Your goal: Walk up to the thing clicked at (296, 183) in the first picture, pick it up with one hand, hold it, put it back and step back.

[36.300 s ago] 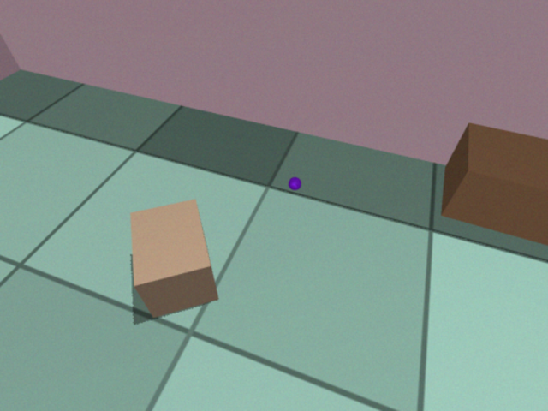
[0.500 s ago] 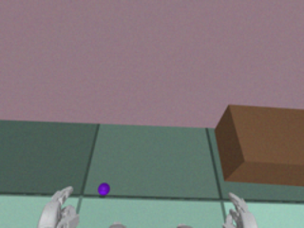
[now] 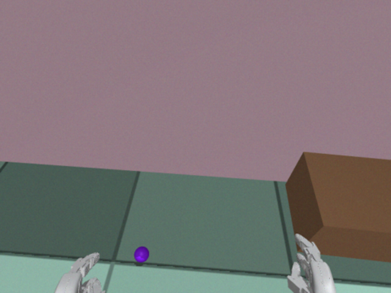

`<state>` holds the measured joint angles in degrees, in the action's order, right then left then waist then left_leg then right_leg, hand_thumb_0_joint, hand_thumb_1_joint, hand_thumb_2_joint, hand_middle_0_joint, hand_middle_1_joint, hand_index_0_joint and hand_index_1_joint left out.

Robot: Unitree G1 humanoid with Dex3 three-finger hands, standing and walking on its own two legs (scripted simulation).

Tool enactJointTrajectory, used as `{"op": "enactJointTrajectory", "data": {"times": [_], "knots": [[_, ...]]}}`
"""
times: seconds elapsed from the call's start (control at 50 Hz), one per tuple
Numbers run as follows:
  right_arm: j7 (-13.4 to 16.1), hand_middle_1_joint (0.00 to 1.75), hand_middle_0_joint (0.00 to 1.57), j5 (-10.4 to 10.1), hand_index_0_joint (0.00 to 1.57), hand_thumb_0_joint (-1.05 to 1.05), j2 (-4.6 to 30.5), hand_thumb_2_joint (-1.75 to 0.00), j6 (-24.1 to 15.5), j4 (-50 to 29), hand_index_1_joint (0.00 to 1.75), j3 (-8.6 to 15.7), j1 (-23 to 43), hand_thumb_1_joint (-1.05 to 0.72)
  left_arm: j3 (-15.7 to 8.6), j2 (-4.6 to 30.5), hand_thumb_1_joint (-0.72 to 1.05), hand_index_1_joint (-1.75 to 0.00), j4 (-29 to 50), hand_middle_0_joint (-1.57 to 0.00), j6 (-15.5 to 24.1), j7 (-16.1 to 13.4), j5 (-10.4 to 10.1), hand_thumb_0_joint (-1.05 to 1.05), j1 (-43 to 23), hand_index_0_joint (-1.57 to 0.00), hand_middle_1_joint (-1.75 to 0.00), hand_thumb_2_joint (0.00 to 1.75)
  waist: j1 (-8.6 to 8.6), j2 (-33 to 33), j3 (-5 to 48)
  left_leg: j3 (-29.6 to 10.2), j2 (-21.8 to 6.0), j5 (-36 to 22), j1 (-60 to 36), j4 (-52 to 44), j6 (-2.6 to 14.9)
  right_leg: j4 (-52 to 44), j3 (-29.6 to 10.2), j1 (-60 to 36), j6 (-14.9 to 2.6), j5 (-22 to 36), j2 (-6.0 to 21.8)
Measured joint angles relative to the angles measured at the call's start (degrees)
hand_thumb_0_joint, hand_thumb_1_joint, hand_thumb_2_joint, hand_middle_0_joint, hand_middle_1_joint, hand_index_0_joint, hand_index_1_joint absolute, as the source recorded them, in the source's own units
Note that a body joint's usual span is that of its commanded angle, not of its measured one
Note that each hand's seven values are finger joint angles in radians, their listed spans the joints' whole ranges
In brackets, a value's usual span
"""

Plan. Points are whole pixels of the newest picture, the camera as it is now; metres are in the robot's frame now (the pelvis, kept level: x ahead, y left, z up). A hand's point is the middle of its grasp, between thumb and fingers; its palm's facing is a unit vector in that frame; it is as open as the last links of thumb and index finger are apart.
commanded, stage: home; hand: left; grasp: from above
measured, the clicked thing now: (141, 254) +0.44 +0.23 -0.68
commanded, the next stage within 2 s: stand in 1.62 s
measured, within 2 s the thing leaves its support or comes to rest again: neither
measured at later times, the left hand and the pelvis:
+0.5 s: hand out of the picture +0.16 +0.18 -0.05, palm faces +0.05 -0.98 -0.19, open 7.4 cm; pelvis +0.00 +0.00 +0.00, yaw -1 degrees
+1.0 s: hand out of the picture +0.16 +0.18 -0.05, palm faces +0.05 -0.98 -0.20, open 7.4 cm; pelvis -0.01 +0.00 +0.00, yaw -1 degrees
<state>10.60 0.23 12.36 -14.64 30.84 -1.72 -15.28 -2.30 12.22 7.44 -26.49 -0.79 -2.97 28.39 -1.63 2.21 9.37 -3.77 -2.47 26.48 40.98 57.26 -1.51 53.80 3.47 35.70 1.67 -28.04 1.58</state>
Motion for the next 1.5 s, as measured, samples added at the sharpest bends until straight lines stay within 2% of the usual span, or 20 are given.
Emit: {"op": "enactJointTrajectory", "data": {"times": [0.4,1.5], "knots": [[0.20,0.30,0.21,-0.09,0.21,0.02,-0.14,-0.90,0.03,1.31,0.30,0.28,-1.72,-0.90,-0.03,0.05,0.91,-0.30,-0.53,-0.20,0.07,-0.05,-0.26,0.01,-0.17,-0.20,-0.30,0.90,-0.52,0.46,-0.03,0.58,-0.27,0.00,-0.47,-0.04,0.13,-0.13,-0.64,-0.20,0.13,0.32,-0.24],[0.33,0.30,0.21,-0.28,0.21,0.02,-0.16,-0.90,0.32,0.70,0.30,0.43,-1.25,-0.90,0.23,0.27,0.91,-0.30,0.43,-0.20,0.03,-0.12,-0.25,0.01,0.26,-0.20,-0.30,0.90,-0.14,0.30,0.23,0.49,-0.31,0.30,0.30,0.48,-0.05,0.68,-0.68,0.71,-0.04,-0.14,-0.35]]}}
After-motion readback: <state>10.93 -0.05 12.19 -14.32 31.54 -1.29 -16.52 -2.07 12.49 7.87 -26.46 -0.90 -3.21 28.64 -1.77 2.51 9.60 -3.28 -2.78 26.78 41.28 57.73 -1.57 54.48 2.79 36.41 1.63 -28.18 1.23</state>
